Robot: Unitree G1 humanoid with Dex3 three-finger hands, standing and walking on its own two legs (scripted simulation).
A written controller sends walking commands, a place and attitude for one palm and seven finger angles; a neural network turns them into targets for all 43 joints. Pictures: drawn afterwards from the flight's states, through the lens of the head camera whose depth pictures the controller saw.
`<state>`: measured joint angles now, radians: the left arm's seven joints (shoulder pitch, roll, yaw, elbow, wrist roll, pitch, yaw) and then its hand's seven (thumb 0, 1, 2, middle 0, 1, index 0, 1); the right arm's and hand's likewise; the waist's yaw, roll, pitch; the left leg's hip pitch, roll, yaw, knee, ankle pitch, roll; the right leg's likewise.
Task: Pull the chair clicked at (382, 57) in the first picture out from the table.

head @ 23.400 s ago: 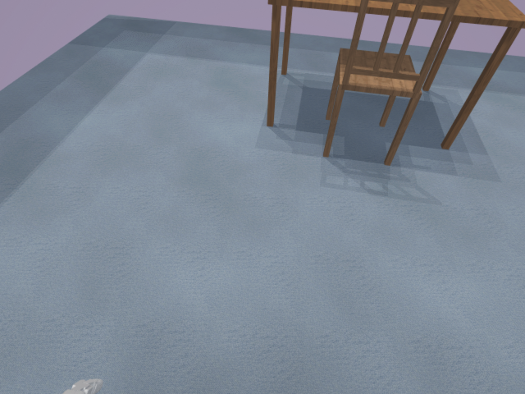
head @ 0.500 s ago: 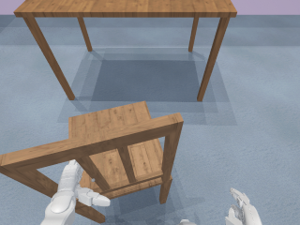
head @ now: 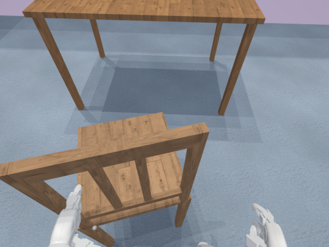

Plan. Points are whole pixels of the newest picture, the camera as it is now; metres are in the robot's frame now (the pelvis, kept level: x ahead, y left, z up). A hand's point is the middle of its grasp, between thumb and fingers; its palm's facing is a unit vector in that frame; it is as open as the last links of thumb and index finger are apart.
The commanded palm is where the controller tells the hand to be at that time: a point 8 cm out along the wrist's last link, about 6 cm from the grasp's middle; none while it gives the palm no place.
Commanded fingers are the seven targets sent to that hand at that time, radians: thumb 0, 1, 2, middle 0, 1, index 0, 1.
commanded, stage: draw the fingers out of the gap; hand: left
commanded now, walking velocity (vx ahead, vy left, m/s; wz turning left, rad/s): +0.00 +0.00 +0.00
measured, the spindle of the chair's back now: (108, 189) +0.27 +0.15 -0.02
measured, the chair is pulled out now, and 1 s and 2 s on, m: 0.64 0.64 0.65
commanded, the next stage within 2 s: draw the hand back to the body in 0.36 s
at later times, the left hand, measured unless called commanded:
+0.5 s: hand out of the picture +0.12 +0.17 -0.03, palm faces +0.07 -0.98 -0.17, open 17.5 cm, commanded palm +0.09 +0.22 +0.00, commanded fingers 0.00 -0.55 0.20 0.00 0.00 0.00 0.00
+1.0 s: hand (65, 236) +0.15 +0.18 +0.07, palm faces +0.00 -1.00 -0.10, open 17.3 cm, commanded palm +0.11 +0.26 +0.10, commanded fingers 0.00 -0.30 0.32 -0.04 -0.05 -0.04 -0.05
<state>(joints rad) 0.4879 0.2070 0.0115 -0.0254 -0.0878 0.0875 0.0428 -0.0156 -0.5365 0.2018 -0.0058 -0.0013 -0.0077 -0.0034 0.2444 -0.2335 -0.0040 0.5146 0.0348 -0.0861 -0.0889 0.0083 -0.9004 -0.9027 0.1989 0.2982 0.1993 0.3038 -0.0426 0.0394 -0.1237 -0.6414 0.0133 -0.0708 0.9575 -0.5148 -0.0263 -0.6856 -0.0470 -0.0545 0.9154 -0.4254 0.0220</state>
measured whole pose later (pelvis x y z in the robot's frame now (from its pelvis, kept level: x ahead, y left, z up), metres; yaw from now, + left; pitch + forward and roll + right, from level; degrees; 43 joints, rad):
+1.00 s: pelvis -0.01 +0.00 -0.01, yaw +0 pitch +10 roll -2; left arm 0.74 0.29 0.17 -0.34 -0.31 -0.25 -0.21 -0.02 -0.51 0.22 -0.06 -0.02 -0.01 -0.01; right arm 0.20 -0.17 -0.02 0.54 0.09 -0.14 -0.10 0.01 -0.90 -0.90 0.20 0.30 0.20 0.30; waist -0.01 0.05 -0.14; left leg -0.67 0.03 -0.09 1.04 -0.55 -0.04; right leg -0.70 -0.03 -0.07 0.98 -0.45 0.01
